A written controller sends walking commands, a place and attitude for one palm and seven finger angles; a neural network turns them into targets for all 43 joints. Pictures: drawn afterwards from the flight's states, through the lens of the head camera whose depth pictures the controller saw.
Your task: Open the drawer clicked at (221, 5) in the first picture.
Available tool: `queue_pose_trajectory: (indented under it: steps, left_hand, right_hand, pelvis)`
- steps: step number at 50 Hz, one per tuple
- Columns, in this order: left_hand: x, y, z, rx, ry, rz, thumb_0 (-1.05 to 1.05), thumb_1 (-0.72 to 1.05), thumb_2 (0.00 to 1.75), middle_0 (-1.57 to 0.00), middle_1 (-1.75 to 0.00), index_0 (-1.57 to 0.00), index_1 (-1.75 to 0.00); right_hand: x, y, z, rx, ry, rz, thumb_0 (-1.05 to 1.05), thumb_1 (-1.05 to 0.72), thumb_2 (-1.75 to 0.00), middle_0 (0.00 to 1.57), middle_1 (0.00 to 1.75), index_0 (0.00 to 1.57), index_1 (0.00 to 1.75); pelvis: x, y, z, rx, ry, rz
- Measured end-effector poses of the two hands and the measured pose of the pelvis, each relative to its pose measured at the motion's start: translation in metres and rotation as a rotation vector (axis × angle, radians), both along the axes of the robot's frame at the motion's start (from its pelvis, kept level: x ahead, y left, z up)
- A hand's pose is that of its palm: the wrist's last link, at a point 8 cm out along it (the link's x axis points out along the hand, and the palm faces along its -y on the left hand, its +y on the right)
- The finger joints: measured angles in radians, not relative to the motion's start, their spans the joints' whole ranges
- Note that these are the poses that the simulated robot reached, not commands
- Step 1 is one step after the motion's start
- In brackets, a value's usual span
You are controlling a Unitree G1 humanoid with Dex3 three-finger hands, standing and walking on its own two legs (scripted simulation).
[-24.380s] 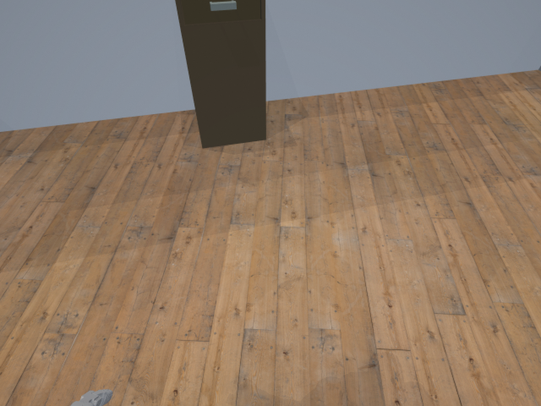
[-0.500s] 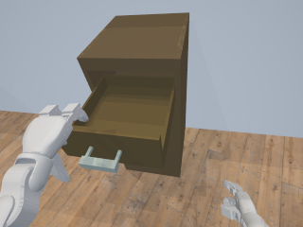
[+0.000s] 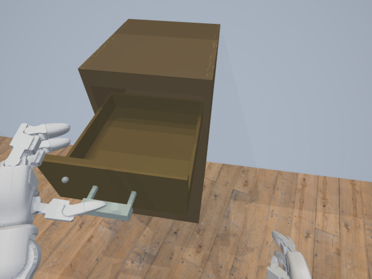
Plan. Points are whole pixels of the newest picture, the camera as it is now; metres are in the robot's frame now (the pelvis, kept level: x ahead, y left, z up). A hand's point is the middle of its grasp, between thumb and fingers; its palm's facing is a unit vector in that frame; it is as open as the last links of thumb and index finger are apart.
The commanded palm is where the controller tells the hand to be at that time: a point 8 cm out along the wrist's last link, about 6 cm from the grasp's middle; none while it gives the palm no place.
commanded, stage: draw the hand back to the body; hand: left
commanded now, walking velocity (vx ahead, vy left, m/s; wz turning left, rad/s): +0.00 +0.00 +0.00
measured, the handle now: (109, 200) +0.27 +0.22 +0.01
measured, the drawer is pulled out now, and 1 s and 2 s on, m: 0.30 0.30 0.30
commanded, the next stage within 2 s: step back with the hand held close in 0.70 s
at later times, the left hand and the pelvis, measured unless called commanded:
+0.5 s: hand (41, 188) +0.19 +0.25 +0.18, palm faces +0.45 -0.80 -0.40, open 8.6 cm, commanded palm +0.13 +0.29 +0.20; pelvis +0.00 +0.01 +0.00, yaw +0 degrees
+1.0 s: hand (39, 201) +0.17 +0.25 +0.18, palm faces +0.37 -0.80 -0.48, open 7.4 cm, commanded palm +0.10 +0.29 +0.20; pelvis -0.03 +0.01 +0.00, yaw +1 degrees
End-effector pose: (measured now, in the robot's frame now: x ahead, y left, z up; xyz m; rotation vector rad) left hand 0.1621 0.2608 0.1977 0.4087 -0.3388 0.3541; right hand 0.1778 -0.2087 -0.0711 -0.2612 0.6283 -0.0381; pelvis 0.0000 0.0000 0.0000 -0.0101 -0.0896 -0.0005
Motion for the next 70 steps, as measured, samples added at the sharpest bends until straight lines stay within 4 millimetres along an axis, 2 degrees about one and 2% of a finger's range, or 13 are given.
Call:
queue_pose_trajectory:
  steps: [10, 23, 33, 45, 52, 57, 62, 70]
  left_hand:
    - [0.005, 0.012, 0.004, 0.055, 0.049, 0.015, 0.0, 0.07, 0.55, -0.27, -0.83, -0.27, -0.83]
    - [-0.017, 0.025, 0.002, 0.061, 0.087, 0.085, 0.01, 0.52, 0.74, -0.23, -0.54, -0.24, -0.54]
    - [-0.026, 0.024, 0.002, 0.038, 0.067, 0.094, 0.01, 0.81, 0.87, -0.21, -0.35, -0.22, -0.35]
    - [-0.033, 0.026, 0.007, 0.097, 0.059, 0.086, 0.01, 0.88, 0.9, -0.21, -0.3, -0.22, -0.3]
    - [-0.036, 0.024, -0.005, 0.139, 0.159, 0.007, 0.01, 0.89, 0.9, -0.21, -0.3, -0.21, -0.3]
    - [-0.048, 0.035, -0.006, 0.181, 0.197, -0.004, 0.02, 0.89, 0.9, -0.21, -0.3, -0.22, -0.3]
    - [-0.062, 0.046, -0.004, 0.199, 0.155, 0.024, 0.02, 0.89, 0.9, -0.21, -0.3, -0.22, -0.3]
    - [-0.088, 0.04, -0.006, 0.17, 0.064, 0.041, 0.02, 0.89, 0.9, -0.21, -0.3, -0.22, -0.3]
  right_hand:
    - [0.001, -0.006, -0.005, 0.016, 0.01, -0.038, 0.01, -0.9, -0.9, 0.2, 0.3, 0.2, 0.3]
    - [0.014, 0.004, 0.001, 0.028, -0.025, -0.019, 0.01, -0.9, -0.9, 0.2, 0.3, 0.2, 0.3]
    - [0.009, 0.01, 0.003, 0.035, -0.04, 0.003, 0.01, -0.9, -0.9, 0.2, 0.3, 0.21, 0.3]
    - [-0.011, 0.001, -0.001, 0.035, -0.002, -0.017, 0.01, -0.9, -0.9, 0.2, 0.3, 0.21, 0.3]
    - [-0.025, -0.01, -0.008, -0.01, 0.061, -0.077, 0.01, -0.9, -0.9, 0.2, 0.3, 0.21, 0.3]
    - [-0.037, -0.009, -0.009, -0.028, 0.083, -0.116, 0.01, -0.9, -0.9, 0.2, 0.3, 0.2, 0.3]
    - [-0.044, 0.001, -0.007, -0.029, 0.065, -0.104, 0.01, -0.9, -0.9, 0.2, 0.3, 0.2, 0.3]
    - [-0.06, 0.011, -0.005, -0.014, 0.01, -0.051, 0.01, -0.9, -0.9, 0.2, 0.3, 0.21, 0.3]
  pelvis:
    - [0.006, 0.003, 0.001, -0.001, 0.012, -0.013]
    - [0.004, 0.006, 0.001, -0.002, 0.01, -0.005]
    - [-0.005, 0.005, 0.001, 0.0, -0.003, 0.0]
    - [-0.018, 0.002, 0.0, -0.009, 0.034, 0.015]
    - [-0.029, 0.014, -0.002, -0.01, 0.103, 0.018]
    - [-0.037, 0.023, -0.005, -0.002, 0.111, 0.017]
    - [-0.05, 0.026, -0.008, 0.005, 0.105, 0.015]
    - [-0.073, 0.021, -0.016, -0.001, 0.101, 0.017]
